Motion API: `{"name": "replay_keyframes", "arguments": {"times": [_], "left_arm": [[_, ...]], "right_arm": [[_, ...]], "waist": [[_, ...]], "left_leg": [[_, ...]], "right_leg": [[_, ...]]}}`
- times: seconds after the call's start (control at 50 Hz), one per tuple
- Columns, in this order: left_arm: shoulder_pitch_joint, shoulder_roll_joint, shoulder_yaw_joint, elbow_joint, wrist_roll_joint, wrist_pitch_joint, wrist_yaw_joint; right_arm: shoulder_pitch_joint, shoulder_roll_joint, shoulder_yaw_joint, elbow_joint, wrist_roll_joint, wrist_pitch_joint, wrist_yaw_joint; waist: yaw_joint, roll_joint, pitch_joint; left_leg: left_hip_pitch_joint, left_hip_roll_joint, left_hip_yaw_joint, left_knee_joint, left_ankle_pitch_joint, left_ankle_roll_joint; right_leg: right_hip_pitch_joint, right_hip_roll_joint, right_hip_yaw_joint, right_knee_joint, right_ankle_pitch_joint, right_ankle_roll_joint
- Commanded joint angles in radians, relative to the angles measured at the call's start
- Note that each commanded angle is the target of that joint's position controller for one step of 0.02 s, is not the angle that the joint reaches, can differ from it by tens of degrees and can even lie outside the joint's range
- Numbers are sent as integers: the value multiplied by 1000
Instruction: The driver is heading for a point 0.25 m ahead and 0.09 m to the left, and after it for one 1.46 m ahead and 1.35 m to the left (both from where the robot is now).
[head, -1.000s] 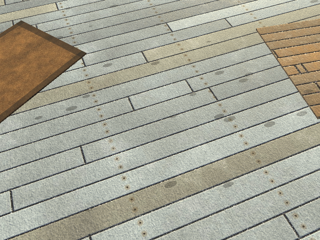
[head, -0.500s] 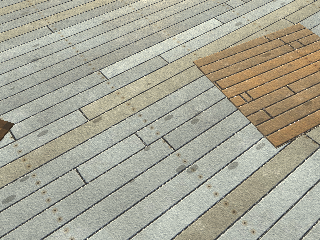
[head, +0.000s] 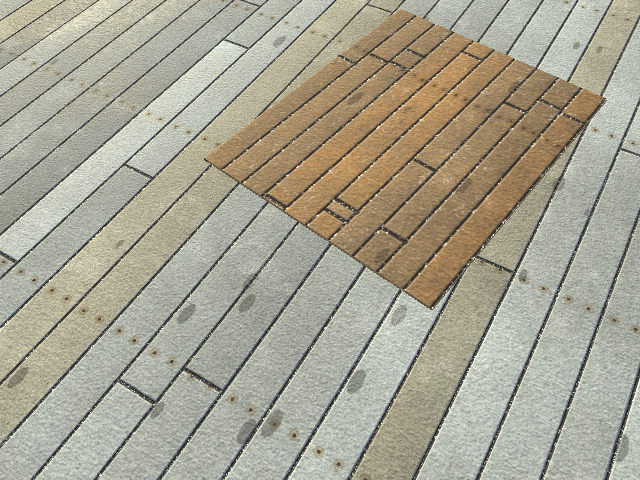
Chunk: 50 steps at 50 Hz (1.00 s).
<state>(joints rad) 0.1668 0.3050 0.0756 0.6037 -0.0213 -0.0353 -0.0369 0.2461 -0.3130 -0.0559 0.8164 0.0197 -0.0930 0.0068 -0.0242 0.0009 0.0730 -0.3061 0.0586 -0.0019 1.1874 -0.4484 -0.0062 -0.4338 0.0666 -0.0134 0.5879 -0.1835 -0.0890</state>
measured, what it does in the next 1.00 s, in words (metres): walks ahead, turning left: left foot, then right foot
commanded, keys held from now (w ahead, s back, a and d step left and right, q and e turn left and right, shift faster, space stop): w+e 0.04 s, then q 0.96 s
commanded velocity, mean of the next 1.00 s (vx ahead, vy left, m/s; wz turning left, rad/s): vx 0.14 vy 0.00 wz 0.27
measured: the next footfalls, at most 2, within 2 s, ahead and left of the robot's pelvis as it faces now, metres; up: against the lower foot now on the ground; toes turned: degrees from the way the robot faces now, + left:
left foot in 0.36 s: +0.36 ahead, +0.13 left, +0.00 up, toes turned +1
right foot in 0.78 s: +0.36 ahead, -0.10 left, +0.00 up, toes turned +20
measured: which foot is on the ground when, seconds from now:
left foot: up 0.00-0.34, down 0.36-0.78, up 0.80-1.00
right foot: down 0.00-0.36, up 0.38-0.76, down 0.78-1.00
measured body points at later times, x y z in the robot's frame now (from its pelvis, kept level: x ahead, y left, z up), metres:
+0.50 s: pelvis +0.22 +0.04 +0.00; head +0.26 +0.05 +0.45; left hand +0.34 +0.32 -0.11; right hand +0.38 -0.23 -0.09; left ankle +0.31 +0.13 -0.72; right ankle +0.14 -0.09 -0.64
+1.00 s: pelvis +0.27 -0.01 +0.02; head +0.31 -0.01 +0.47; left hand +0.30 +0.30 -0.07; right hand +0.52 -0.23 -0.09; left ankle +0.22 +0.13 -0.65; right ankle +0.32 -0.11 -0.72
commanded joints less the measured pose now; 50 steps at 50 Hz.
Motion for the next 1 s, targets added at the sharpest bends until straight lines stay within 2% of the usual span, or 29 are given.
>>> {"name": "replay_keyframes", "arguments": {"times": [0.02, 0.04, 0.1, 0.18, 0.22, 0.28, 0.32, 0.34, 0.36, 0.38, 0.4, 0.42, 0.44, 0.46, 0.48, 0.52, 0.54, 0.62, 0.7, 0.76, 0.78, 0.8, 0.82, 0.84, 0.86, 0.88, 0.9, 0.94, 1.0], "left_arm": [[88, 126, 35, -44, 12, -22, 10], [61, 126, 34, -54, 21, -23, 13], [43, 111, 24, -26, 26, -33, 31], [86, 111, 17, 30, 28, -27, 48], [111, 115, 14, 59, 34, -27, 48], [97, 115, 13, 91, 36, -24, 47], [74, 129, 20, 102, 26, -12, 54], [53, 130, 21, 101, 17, -3, 61], [71, 123, 20, 98, 19, 3, 70], [129, 105, 12, 72, 47, -1, 76], [218, 41, -10, 67, 52, -1, 71], [188, 103, -3, 79, 34, 4, 59], [114, 116, 4, 63, 12, 18, 57], [48, 103, 2, 58, 24, 33, 63], [39, 105, 5, 43, 22, 45, 69], [51, 90, 4, 43, 23, 53, 75], [57, 69, 0, 53, 22, 49, 78], [47, 63, -1, 62, 26, 39, 77], [24, 71, 6, 55, 19, 23, 66], [76, 79, 19, 73, 17, 5, 56], [102, 137, 34, 71, 30, 4, 61], [82, 225, 54, 69, 60, 15, 67], [40, 196, 49, 46, 84, 12, 66], [-14, 137, 30, 21, 74, 10, 73], [-54, 106, 22, 13, 54, 10, 78], [-68, 94, 18, 10, 37, 11, 81], [-61, 91, 14, 13, 31, 14, 83], [-23, 100, 16, 23, 37, 25, 87], [25, 130, 30, 37, 38, 39, 90]], "right_arm": [[-56, -131, -26, -114, -23, -44, -3], [-40, -135, -29, -113, -23, -31, -2], [-7, -91, -19, -83, -34, 1, -3], [-114, -31, 10, -95, -26, -2, 9], [-143, -43, 8, -99, -15, -4, 20], [-161, -72, -4, -113, -14, -1, 34], [-143, -105, -19, -125, -22, 1, 42], [-88, -118, -28, -116, -28, 2, 44], [-24, -158, -46, -106, -32, 1, 41], [22, -237, -63, -121, -40, 2, 35], [45, -234, -57, -129, -48, 12, 31], [57, -163, -42, -141, -30, 24, 29], [-2, -141, -38, -161, -20, 35, 23], [-39, -110, -28, -169, -13, 52, 14], [-66, -128, -32, -179, -13, 64, 5], [-104, -127, -36, -196, -24, 84, -5], [-101, -132, -41, -200, -29, 92, -11], [-91, -166, -61, -215, -14, 105, -29], [-95, -162, -65, -227, -11, 125, -31], [-106, -146, -62, -235, 1, 140, -35], [-81, -112, -52, -237, -1, 140, -35], [-93, -76, -44, -269, 0, 133, -31], [-73, -135, -62, -266, -14, 117, -27], [-36, -177, -80, -236, -10, 117, -23], [-7, -172, -84, -207, -5, 127, -25], [5, -148, -80, -194, -7, 138, -30], [-1, -120, -71, -197, -5, 145, -29], [-52, -90, -59, -226, 4, 148, -24], [-121, -68, -46, -267, 5, 145, -15]], "waist": [[32, -15, -147], [7, -51, -137], [-15, -40, -115], [44, -68, -115], [66, -71, -121], [65, -75, -102], [43, -80, -95], [9, -73, -111], [-12, -27, -154], [10, 123, -254], [34, 289, -371], [-6, 181, -436], [-10, 121, -341], [-13, 15, -252], [13, 55, -201], [41, 116, -159], [40, 127, -171], [20, 130, -224], [8, 158, -197], [45, 154, -180], [40, 74, -189], [7, -209, -132], [11, -274, -137], [-7, -183, -138], [-21, -127, -122], [-16, -111, -114], [-4, -112, -102], [26, -133, -98], [70, -169, -129]], "left_leg": [[-394, 62, -84, -14, 120, 5], [-336, 67, -88, -41, 135, -8], [-271, 59, -30, -159, 202, -57], [-180, 26, 4, -459, 518, -49], [-147, 8, -6, -540, 621, -30], [-170, -5, -27, -597, 534, 8], [-182, -27, -17, -625, 418, 36], [-125, -49, 4, -674, 421, 52], [-18, -48, -16, -719, 610, 79], [194, 100, -225, -682, 1026, 172], [452, 306, -563, -722, 1159, 381], [455, 288, -617, -773, 910, 373], [374, 249, -533, -789, 705, 334], [256, 196, -455, -841, 521, 269], [143, 204, -468, -868, 416, 278], [19, 115, -391, -903, 332, 238], [8, 84, -364, -903, 329, 224], [9, 81, -387, -884, 312, 220], [10, 71, -459, -879, 189, 197], [-34, 20, -461, -817, 165, 146], [-115, -32, -407, -717, 58, 97], [-301, -184, -191, -505, -82, 37], [-318, -160, -136, -237, -150, -6], [-309, -134, -154, -107, -98, -24], [-309, -127, -138, -52, -46, -41], [-336, -119, -127, 1, 4, -59], [-355, -111, -115, 34, 27, -74], [-363, -93, -63, -27, 66, -95], [-337, -54, -36, -182, 60, -109]], "right_leg": [[403, -266, 446, -321, 95, -208], [320, -255, 435, -343, 141, -216], [212, -224, 241, -337, 538, -195], [189, -161, 83, -325, 596, -118], [228, -189, 85, -325, 533, -108], [315, -240, 97, -273, 510, -99], [370, -259, 104, -184, 552, -81], [376, -241, 89, -94, 600, -59], [359, -184, 55, 55, 590, -16], [206, -78, 2, 327, 304, 53], [-99, 71, 18, 645, -448, 127], [-144, 28, 139, 730, -477, 122], [-203, -8, 142, 763, -413, 123], [-213, -37, 120, 713, -356, 118], [-192, -58, 127, 653, -314, 123], [-94, -60, 104, 449, -280, 135], [-56, -42, 84, 377, -272, 141], [21, -29, 98, 219, -166, 159], [55, -21, 106, 88, -141, 145], [201, -33, 87, -160, -19, 105], [294, -173, 194, -232, -30, 54], [299, -361, 431, -309, 12, -75], [241, -476, 547, -328, 114, -174], [227, -441, 464, -304, 160, -164], [227, -373, 356, -280, 175, -115], [257, -334, 293, -261, 190, -88], [267, -322, 246, -252, 259, -89], [306, -297, 171, -252, 315, -99], [398, -330, 146, -240, 348, -121]]}}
